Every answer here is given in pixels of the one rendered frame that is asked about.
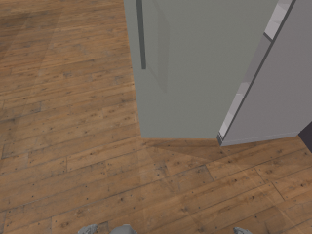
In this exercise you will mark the handle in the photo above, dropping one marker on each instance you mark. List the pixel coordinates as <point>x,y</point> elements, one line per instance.
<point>141,33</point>

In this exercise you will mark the robot left hand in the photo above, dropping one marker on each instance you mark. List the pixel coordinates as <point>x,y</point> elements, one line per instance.
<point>90,229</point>

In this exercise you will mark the fridge door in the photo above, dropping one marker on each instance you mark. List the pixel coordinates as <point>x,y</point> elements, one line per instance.
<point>197,53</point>

